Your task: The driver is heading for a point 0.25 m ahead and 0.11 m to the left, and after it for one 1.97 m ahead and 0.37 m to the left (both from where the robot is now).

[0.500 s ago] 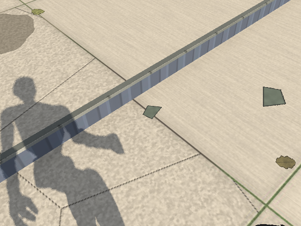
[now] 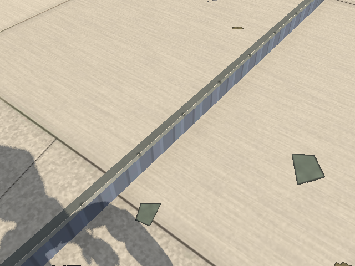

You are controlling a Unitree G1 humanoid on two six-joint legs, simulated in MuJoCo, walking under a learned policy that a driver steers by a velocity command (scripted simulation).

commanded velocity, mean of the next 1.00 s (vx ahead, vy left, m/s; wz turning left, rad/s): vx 1.00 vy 0.00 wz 0.42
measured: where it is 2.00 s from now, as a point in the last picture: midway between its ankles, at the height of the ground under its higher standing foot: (89, 71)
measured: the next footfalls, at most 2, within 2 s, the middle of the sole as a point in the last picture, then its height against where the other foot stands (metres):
right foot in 0.18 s outside the picture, level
left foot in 0.66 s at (127, 232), level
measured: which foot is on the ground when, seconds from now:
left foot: down 0.00-0.20, up 0.22-0.64, down 0.66-1.00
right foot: up 0.00-0.16, down 0.18-0.66, up 0.68-1.00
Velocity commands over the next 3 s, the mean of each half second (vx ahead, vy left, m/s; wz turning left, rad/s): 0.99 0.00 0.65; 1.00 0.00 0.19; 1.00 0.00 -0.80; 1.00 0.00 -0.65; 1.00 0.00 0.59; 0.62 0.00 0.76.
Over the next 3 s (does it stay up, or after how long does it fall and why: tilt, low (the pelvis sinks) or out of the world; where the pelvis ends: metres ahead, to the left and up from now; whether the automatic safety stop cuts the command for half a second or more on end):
stays up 2.56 0.23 0.11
